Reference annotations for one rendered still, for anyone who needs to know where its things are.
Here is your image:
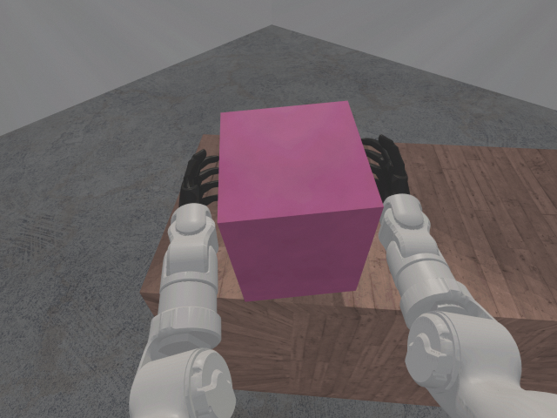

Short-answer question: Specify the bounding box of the left robot hand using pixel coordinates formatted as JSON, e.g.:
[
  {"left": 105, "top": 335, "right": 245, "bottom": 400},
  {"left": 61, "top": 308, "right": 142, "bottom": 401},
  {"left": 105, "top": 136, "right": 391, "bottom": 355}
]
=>
[{"left": 179, "top": 149, "right": 219, "bottom": 207}]

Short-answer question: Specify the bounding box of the left robot upper arm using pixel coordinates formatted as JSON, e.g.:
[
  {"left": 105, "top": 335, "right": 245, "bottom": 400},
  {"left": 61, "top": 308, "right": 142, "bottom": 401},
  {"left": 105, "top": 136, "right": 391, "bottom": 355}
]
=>
[{"left": 130, "top": 347, "right": 236, "bottom": 418}]

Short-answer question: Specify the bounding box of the right robot upper arm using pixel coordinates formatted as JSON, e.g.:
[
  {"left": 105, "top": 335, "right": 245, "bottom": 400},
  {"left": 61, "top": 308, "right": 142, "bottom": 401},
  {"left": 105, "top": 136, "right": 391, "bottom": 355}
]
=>
[{"left": 405, "top": 310, "right": 557, "bottom": 418}]

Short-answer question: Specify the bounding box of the right robot forearm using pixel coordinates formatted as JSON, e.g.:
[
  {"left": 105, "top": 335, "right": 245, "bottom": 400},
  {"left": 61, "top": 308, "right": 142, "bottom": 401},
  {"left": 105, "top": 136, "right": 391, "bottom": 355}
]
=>
[{"left": 379, "top": 193, "right": 521, "bottom": 376}]

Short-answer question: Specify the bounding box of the pedestal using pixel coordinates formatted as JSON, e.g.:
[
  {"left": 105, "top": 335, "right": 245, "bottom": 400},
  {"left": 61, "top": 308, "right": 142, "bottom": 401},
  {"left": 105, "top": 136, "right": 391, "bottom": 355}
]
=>
[{"left": 140, "top": 134, "right": 557, "bottom": 407}]

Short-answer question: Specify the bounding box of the carton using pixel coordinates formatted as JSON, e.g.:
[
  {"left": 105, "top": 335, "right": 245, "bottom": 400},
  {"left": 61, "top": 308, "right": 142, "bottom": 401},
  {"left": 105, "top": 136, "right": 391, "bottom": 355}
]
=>
[{"left": 218, "top": 101, "right": 384, "bottom": 302}]

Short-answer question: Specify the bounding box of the right robot hand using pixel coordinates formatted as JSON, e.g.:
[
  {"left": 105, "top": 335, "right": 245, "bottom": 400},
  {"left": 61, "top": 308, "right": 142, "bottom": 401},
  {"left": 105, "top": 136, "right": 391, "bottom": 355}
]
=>
[{"left": 361, "top": 134, "right": 410, "bottom": 203}]

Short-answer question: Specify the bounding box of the left robot forearm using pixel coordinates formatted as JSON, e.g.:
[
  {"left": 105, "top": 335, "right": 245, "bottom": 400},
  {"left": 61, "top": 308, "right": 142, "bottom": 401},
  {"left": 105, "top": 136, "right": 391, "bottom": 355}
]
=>
[{"left": 129, "top": 203, "right": 221, "bottom": 418}]

